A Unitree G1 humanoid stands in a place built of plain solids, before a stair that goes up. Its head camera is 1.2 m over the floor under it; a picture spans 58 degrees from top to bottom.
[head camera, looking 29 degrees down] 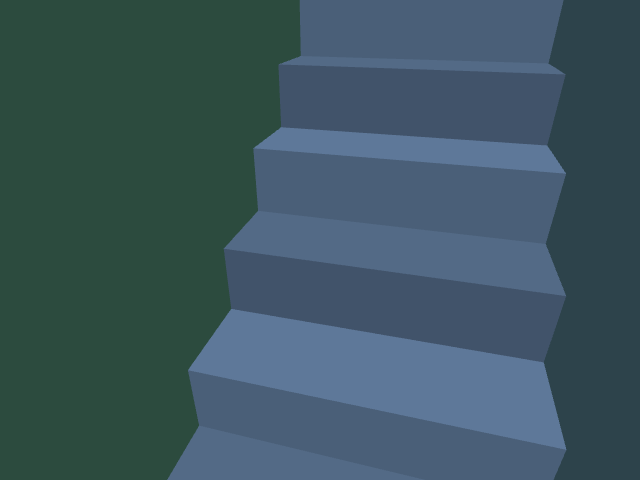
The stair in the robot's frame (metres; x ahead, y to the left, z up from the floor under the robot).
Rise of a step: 0.20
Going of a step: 0.25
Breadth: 0.85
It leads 15 degrees to the right of straight ahead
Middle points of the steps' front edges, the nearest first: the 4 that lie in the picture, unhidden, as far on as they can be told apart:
0.66 -0.09 0.41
0.91 -0.15 0.61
1.15 -0.21 0.82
1.39 -0.28 1.02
